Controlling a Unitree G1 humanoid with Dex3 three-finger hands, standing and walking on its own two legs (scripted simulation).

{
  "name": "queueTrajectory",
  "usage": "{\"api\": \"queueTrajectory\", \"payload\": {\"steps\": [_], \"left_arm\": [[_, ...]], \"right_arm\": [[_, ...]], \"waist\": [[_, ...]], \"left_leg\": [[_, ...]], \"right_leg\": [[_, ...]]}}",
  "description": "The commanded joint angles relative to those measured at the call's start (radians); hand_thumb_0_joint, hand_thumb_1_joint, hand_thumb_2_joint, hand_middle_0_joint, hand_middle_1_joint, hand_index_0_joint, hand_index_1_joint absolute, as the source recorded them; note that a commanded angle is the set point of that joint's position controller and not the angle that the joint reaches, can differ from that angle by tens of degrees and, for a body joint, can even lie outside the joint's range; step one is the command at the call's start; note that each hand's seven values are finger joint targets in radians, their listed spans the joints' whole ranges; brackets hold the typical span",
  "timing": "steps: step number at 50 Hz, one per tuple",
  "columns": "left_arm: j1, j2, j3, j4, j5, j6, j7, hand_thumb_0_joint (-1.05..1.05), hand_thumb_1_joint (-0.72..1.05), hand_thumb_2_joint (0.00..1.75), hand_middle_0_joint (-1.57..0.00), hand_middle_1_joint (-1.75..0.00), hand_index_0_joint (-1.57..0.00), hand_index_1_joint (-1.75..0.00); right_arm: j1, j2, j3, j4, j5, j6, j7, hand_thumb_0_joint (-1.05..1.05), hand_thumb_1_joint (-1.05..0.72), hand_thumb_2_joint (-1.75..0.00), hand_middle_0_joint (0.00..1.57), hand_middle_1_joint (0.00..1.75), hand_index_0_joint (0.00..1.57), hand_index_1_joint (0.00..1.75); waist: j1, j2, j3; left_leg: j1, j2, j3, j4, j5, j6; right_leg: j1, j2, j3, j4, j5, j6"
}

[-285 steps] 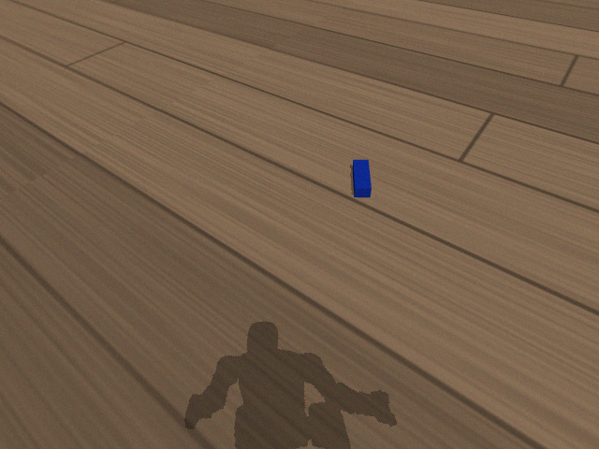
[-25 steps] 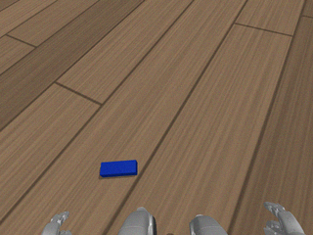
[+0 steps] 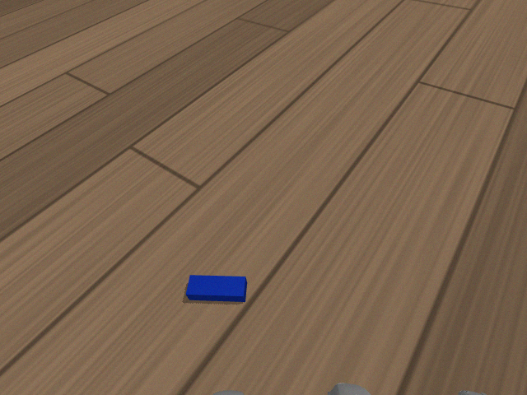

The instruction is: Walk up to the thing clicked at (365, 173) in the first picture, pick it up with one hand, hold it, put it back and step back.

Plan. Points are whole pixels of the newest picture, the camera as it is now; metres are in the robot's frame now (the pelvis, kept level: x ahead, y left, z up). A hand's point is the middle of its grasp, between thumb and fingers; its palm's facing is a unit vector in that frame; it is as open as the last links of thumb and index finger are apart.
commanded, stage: walk up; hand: left
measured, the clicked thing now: (217, 288) +0.57 +0.28 -0.72
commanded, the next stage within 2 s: stand in 1.52 s
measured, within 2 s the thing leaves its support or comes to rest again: neither
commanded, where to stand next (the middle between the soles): +0.11 +0.03 m, yaw -2 degrees
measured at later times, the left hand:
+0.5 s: hand out of the picture +0.07 +0.28 -0.13, palm faces +0.00 -0.92 -0.39, open 7.4 cm
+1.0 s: hand out of the picture +0.14 +0.26 -0.12, palm faces -0.03 -0.93 -0.36, open 7.4 cm
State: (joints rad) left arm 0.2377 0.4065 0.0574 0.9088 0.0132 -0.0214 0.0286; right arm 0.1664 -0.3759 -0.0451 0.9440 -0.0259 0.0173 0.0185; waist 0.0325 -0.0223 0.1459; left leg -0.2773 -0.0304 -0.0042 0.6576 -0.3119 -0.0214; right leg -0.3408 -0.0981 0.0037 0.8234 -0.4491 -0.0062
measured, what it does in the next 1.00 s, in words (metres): stands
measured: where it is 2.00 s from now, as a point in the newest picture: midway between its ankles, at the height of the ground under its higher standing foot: outside the picture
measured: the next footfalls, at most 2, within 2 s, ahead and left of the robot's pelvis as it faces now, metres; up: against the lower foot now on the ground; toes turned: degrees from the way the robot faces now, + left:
none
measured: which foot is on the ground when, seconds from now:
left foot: down 0.00-1.00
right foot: down 0.00-1.00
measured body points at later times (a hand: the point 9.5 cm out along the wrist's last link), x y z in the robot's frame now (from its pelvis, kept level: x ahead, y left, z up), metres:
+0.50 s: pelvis +0.01 +0.01 +0.02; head +0.03 +0.01 +0.47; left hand +0.07 +0.33 -0.10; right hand +0.09 -0.28 -0.12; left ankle +0.03 +0.14 -0.71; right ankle +0.02 -0.12 -0.71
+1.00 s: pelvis +0.02 +0.01 +0.03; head +0.03 +0.01 +0.48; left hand +0.14 +0.31 -0.09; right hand +0.11 -0.29 -0.10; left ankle +0.03 +0.14 -0.71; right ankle +0.02 -0.12 -0.71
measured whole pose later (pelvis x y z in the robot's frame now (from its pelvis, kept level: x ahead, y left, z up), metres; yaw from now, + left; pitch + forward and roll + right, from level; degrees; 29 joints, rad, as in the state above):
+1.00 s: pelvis +0.02 +0.01 +0.03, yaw +0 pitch -3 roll +0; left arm 0.05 0.35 0.00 1.11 0.01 -0.04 0.01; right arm 0.07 -0.36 -0.02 1.10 0.00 0.01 0.02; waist -0.01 0.01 0.07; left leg -0.14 0.00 -0.04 0.40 -0.21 -0.02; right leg -0.13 -0.02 0.03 0.40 -0.22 0.03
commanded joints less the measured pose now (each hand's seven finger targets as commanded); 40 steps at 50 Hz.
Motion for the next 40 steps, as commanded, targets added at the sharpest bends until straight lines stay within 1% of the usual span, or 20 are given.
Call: {"api": "queueTrajectory", "payload": {"steps": [1,2,3,5,6,7,8,9,10,11,12,14,15,17,18,20,22,27,30,40], "left_arm": [[-0.034,0.207,0.045,-0.047,-0.005,-0.028,0.002,0.00,0.90,0.90,-0.20,-0.30,-0.20,-0.30],[0.024,0.180,0.040,-0.019,-0.007,-0.032,-0.004,0.00,0.90,0.90,-0.20,-0.30,-0.20,-0.30],[0.060,0.162,0.034,0.008,-0.006,-0.040,-0.007,0.00,0.90,0.90,-0.20,-0.30,-0.20,-0.30],[0.078,0.173,0.039,0.037,-0.001,-0.046,-0.001,0.00,0.90,0.90,-0.20,-0.30,-0.20,-0.30],[0.058,0.190,0.044,0.041,0.008,-0.048,0.004,0.00,0.90,0.90,-0.20,-0.30,-0.20,-0.30],[0.031,0.221,0.044,0.032,0.016,-0.051,0.006,0.00,0.90,0.90,-0.20,-0.30,-0.20,-0.30],[0.002,0.259,0.046,0.026,0.021,-0.048,0.003,0.00,0.90,0.90,-0.20,-0.30,-0.20,-0.30],[-0.055,0.264,0.043,0.018,0.023,-0.044,0.001,0.00,0.90,0.90,-0.20,-0.30,-0.20,-0.30],[-0.097,0.252,0.038,0.013,0.022,-0.043,-0.001,0.00,0.90,0.90,-0.20,-0.30,-0.20,-0.30],[-0.137,0.238,0.033,0.004,0.020,-0.045,-0.001,0.00,0.90,0.90,-0.20,-0.30,-0.20,-0.30],[-0.157,0.213,0.030,0.008,0.015,-0.047,-0.003,0.00,0.90,0.90,-0.20,-0.30,-0.20,-0.30],[-0.129,0.148,0.014,0.030,0.001,-0.045,-0.010,0.00,0.90,0.90,-0.20,-0.30,-0.20,-0.30],[-0.089,0.148,0.014,0.051,-0.002,-0.043,-0.012,0.00,0.90,0.90,-0.20,-0.30,-0.20,-0.30],[-0.034,0.147,0.016,0.087,-0.002,-0.044,-0.015,0.00,0.90,0.90,-0.20,-0.30,-0.20,-0.30],[-0.022,0.146,0.013,0.097,0.000,-0.051,-0.014,0.00,0.90,0.90,-0.20,-0.30,-0.20,-0.30],[-0.059,0.172,0.014,0.102,-0.003,-0.059,-0.011,0.00,0.90,0.90,-0.20,-0.30,-0.20,-0.30],[-0.105,0.187,0.010,0.098,-0.007,-0.061,-0.008,0.00,0.90,0.90,-0.20,-0.30,-0.20,-0.30],[-0.116,0.181,-0.003,0.122,-0.014,-0.055,-0.004,0.00,0.90,0.90,-0.20,-0.30,-0.20,-0.30],[-0.147,0.184,-0.003,0.127,-0.013,-0.050,-0.003,0.00,0.90,0.90,-0.20,-0.30,-0.20,-0.30],[-0.216,0.180,-0.008,0.137,-0.008,-0.043,-0.004,0.00,0.90,0.90,-0.20,-0.30,-0.20,-0.30]], "right_arm": [[-0.070,-0.289,-0.063,-0.077,0.001,-0.028,-0.009,0.00,-0.90,-0.90,0.20,0.30,0.20,0.30],[-0.112,-0.250,-0.044,-0.087,-0.002,-0.025,-0.007,0.00,-0.90,-0.90,0.20,0.30,0.20,0.30],[-0.142,-0.223,-0.033,-0.091,0.002,-0.025,-0.006,0.00,-0.90,-0.90,0.20,0.30,0.20,0.30],[-0.126,-0.213,-0.029,-0.077,0.015,-0.021,-0.001,0.00,-0.90,-0.90,0.20,0.30,0.20,0.30],[-0.104,-0.191,-0.022,-0.070,0.020,-0.016,-0.001,0.00,-0.90,-0.90,0.20,0.30,0.20,0.30],[-0.099,-0.177,-0.021,-0.065,0.021,-0.010,0.002,0.00,-0.90,-0.90,0.20,0.30,0.20,0.30],[-0.093,-0.193,-0.027,-0.047,0.015,-0.001,0.000,0.00,-0.90,-0.90,0.20,0.30,0.20,0.30],[-0.068,-0.194,-0.034,-0.025,0.008,0.002,0.000,0.00,-0.90,-0.90,0.20,0.30,0.20,0.30],[-0.048,-0.200,-0.042,-0.010,0.007,0.001,0.003,0.00,-0.90,-0.90,0.20,0.30,0.20,0.30],[-0.017,-0.191,-0.041,-0.001,0.011,-0.007,0.004,0.00,-0.90,-0.90,0.20,0.30,0.20,0.30],[0.010,-0.189,-0.040,0.015,0.015,-0.016,0.005,0.00,-0.90,-0.90,0.20,0.30,0.20,0.30],[-0.010,-0.214,-0.039,0.018,0.012,-0.036,0.000,0.00,-0.90,-0.90,0.20,0.30,0.20,0.30],[-0.059,-0.229,-0.038,0.002,0.007,-0.039,-0.001,0.00,-0.90,-0.90,0.20,0.30,0.20,0.30],[-0.115,-0.227,-0.029,-0.010,0.008,-0.037,0.001,0.00,-0.90,-0.90,0.20,0.30,0.20,0.30],[-0.136,-0.209,-0.023,-0.009,0.012,-0.034,0.001,0.00,-0.90,-0.90,0.20,0.30,0.20,0.30],[-0.127,-0.186,-0.017,0.004,0.014,-0.038,-0.003,0.00,-0.90,-0.90,0.20,0.30,0.20,0.30],[-0.089,-0.192,-0.018,0.030,0.015,-0.042,-0.006,0.00,-0.90,-0.90,0.20,0.30,0.20,0.30],[-0.100,-0.193,-0.017,0.060,0.026,-0.043,-0.010,0.00,-0.90,-0.90,0.20,0.30,0.20,0.30],[-0.090,-0.190,-0.018,0.077,0.028,-0.039,-0.014,0.00,-0.90,-0.90,0.20,0.30,0.20,0.30],[-0.127,-0.183,-0.017,0.095,0.023,-0.029,-0.012,0.00,-0.90,-0.90,0.20,0.30,0.20,0.30]], "waist": [[-0.027,0.177,-0.085],[0.000,0.192,-0.087],[0.015,0.196,-0.094],[0.020,0.191,-0.122],[0.011,0.154,-0.124],[0.003,0.092,-0.092],[-0.009,0.047,-0.041],[-0.035,-0.008,-0.003],[-0.057,-0.021,0.007],[-0.079,-0.026,-0.009],[-0.090,0.004,-0.031],[-0.059,0.100,-0.088],[-0.031,0.108,-0.101],[0.005,0.084,-0.118],[0.014,0.084,-0.126],[-0.008,0.071,-0.146],[-0.032,0.076,-0.169],[-0.024,0.045,-0.208],[-0.033,0.018,-0.226],[-0.039,-0.003,-0.190]], "left_leg": [[-0.107,0.296,-0.392,-0.339,-0.270,0.271],[-0.097,0.225,-0.277,-0.304,-0.213,0.215],[-0.104,0.176,-0.209,-0.258,-0.135,0.166],[-0.140,0.139,-0.166,-0.176,-0.080,0.111],[-0.177,0.127,-0.157,-0.158,-0.111,0.094],[-0.223,0.085,-0.148,-0.140,-0.227,0.068],[-0.175,0.064,-0.133,-0.101,-0.310,0.065],[-0.091,0.041,-0.096,-0.016,-0.266,0.056],[-0.016,0.037,-0.075,0.038,-0.195,0.052],[0.025,0.051,-0.076,-0.013,-0.142,0.057],[0.066,0.066,-0.099,-0.121,-0.089,0.069],[0.030,0.176,-0.312,-0.327,-0.138,0.120],[0.005,0.221,-0.380,-0.375,-0.204,0.147],[-0.082,0.206,-0.307,-0.361,-0.272,0.142],[-0.087,0.175,-0.257,-0.330,-0.207,0.112],[-0.046,0.114,-0.176,-0.251,-0.021,0.070],[0.012,0.105,-0.152,-0.237,0.098,0.065],[0.100,0.125,-0.137,-0.213,0.333,0.076],[0.114,0.125,-0.124,-0.221,0.367,0.073],[0.133,0.119,-0.102,-0.269,0.322,0.060]], "right_leg": [[0.006,0.044,0.030,0.013,-0.146,-0.023],[0.041,0.047,0.011,-0.088,-0.064,-0.019],[0.088,0.066,-0.024,-0.198,0.059,-0.014],[0.207,0.090,-0.034,-0.322,0.182,-0.013],[0.247,0.072,0.022,-0.337,0.166,-0.028],[0.185,-0.012,0.190,-0.401,-0.015,-0.065],[0.037,-0.089,0.306,-0.489,-0.300,-0.100],[-0.089,-0.139,0.361,-0.555,-0.431,-0.123],[-0.157,-0.150,0.355,-0.586,-0.443,-0.125],[-0.154,-0.131,0.299,-0.564,-0.385,-0.116],[-0.134,-0.084,0.214,-0.508,-0.256,-0.088],[-0.039,0.059,0.053,-0.297,0.033,-0.026],[-0.007,0.094,0.010,-0.246,0.053,-0.007],[0.130,0.081,0.012,-0.312,0.042,-0.010],[0.180,0.058,0.047,-0.367,0.103,-0.019],[0.187,0.009,0.130,-0.411,0.214,-0.041],[0.174,-0.015,0.135,-0.403,0.307,-0.049],[0.206,-0.009,0.095,-0.405,0.453,-0.034],[0.230,-0.017,0.092,-0.394,0.489,-0.032],[0.230,-0.025,0.097,-0.453,0.473,-0.022]]}}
